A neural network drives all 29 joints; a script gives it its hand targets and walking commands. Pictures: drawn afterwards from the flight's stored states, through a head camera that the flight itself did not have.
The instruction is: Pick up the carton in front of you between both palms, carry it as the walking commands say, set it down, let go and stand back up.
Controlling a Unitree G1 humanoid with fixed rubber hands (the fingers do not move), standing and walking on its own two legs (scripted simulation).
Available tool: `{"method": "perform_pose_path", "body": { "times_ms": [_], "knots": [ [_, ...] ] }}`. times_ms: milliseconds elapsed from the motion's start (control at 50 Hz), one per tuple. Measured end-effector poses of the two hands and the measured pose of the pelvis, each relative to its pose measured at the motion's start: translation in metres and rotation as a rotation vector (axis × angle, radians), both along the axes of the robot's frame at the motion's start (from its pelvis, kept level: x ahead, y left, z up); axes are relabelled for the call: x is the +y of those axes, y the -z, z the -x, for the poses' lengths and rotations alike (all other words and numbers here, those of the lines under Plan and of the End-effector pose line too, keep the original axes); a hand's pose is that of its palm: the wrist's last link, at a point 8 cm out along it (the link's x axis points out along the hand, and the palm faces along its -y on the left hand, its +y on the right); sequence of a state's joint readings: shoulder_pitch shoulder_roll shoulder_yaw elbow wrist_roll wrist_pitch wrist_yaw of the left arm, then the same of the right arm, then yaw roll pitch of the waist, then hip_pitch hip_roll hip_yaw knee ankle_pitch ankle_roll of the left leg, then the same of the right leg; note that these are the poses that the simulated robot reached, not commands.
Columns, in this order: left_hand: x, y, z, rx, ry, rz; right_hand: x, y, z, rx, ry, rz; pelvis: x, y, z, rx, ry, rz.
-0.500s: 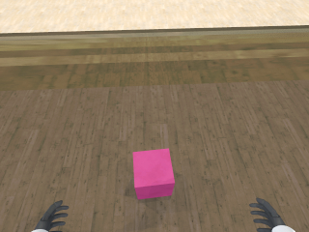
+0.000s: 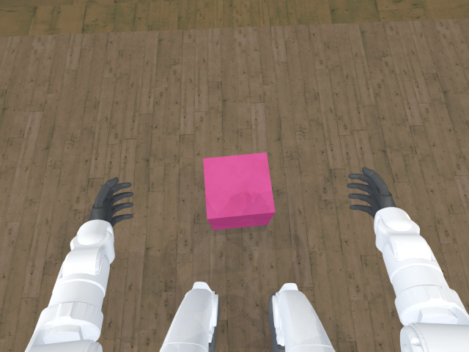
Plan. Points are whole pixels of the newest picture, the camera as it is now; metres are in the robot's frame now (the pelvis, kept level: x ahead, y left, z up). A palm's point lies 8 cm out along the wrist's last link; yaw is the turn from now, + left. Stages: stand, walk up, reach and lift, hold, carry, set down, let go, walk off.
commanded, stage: reach and lift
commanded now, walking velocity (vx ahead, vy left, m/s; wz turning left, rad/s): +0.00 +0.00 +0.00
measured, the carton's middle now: (238, 194) +0.50 +0.02 -0.58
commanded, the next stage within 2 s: none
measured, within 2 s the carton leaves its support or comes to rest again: neither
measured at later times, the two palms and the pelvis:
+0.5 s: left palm (145, 151) +0.48 +0.22 -0.14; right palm (327, 134) +0.52 -0.17 -0.14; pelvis -0.06 +0.00 -0.05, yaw +0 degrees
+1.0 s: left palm (168, 181) +0.48 +0.22 -0.36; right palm (302, 169) +0.52 -0.16 -0.36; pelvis -0.03 -0.01 -0.19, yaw +2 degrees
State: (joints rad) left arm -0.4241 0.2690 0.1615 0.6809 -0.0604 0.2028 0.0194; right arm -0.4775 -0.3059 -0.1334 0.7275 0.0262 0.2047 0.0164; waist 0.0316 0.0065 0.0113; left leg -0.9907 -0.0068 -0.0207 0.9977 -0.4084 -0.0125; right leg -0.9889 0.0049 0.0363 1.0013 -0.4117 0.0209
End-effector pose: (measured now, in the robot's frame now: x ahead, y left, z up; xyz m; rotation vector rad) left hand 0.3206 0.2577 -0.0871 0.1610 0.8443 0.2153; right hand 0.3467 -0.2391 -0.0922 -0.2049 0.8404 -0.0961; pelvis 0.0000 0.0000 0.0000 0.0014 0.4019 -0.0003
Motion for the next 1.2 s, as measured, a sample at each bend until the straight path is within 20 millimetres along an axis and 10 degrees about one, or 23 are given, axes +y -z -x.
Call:
{"method": "perform_pose_path", "body": {
  "times_ms": [320, 540, 780, 1040, 1200],
  "knots": [
    [-0.026, 0.025, -0.104, -0.138, -0.053, 0.08, 0.045, 0.021, -0.114, -0.109, -0.018, -0.087, -0.005, 0.037, 0.064, 0.213, 0.001, -0.005],
    [-0.043, 0.064, -0.166, -0.21, -0.06, 0.102, 0.068, 0.059, -0.18, -0.179, -0.045, -0.121, -0.005, 0.049, 0.052, 0.36, 0.004, -0.009],
    [-0.049, 0.148, -0.159, -0.156, -0.079, 0.116, 0.075, 0.143, -0.178, -0.137, -0.024, -0.121, -0.006, 0.079, 0.017, 0.538, -0.004, -0.011],
    [-0.039, 0.292, -0.153, -0.166, -0.076, 0.087, 0.073, 0.293, -0.169, -0.16, -0.02, -0.104, -0.008, 0.208, 0.035, 0.569, -0.021, -0.012],
    [-0.044, 0.349, -0.152, -0.169, -0.069, 0.1, 0.072, 0.348, -0.166, -0.166, -0.013, -0.11, -0.011, 0.277, 0.065, 0.438, -0.029, -0.012]
  ]
}}
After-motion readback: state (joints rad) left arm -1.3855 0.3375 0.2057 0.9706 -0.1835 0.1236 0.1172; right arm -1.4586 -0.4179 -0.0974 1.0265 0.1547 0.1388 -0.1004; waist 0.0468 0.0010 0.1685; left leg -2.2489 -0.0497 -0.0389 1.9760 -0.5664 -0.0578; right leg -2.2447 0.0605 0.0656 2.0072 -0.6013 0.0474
